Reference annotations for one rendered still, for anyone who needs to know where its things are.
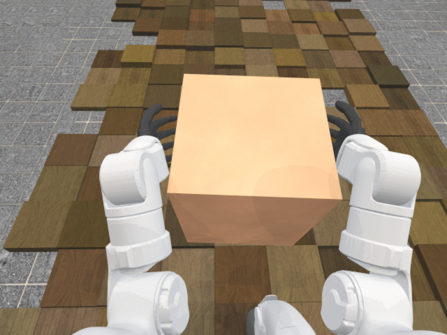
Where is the left robot forearm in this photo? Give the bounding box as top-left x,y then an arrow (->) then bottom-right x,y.
99,135 -> 172,319

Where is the carton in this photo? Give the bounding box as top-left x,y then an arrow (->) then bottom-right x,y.
167,74 -> 342,246

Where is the robot right hand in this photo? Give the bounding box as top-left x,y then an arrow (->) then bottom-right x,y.
326,100 -> 365,162

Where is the right robot shin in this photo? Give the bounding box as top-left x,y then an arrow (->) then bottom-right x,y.
254,295 -> 277,335

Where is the right robot upper arm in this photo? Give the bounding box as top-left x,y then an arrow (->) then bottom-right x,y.
321,270 -> 447,335

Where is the robot left hand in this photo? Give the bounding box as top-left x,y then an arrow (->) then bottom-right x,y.
137,103 -> 177,163

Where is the right robot forearm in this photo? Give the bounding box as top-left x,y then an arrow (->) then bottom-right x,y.
336,134 -> 421,326

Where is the left robot upper arm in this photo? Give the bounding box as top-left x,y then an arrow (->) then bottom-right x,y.
72,271 -> 189,335

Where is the robot right thigh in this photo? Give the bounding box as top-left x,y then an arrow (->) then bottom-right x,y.
254,300 -> 316,335

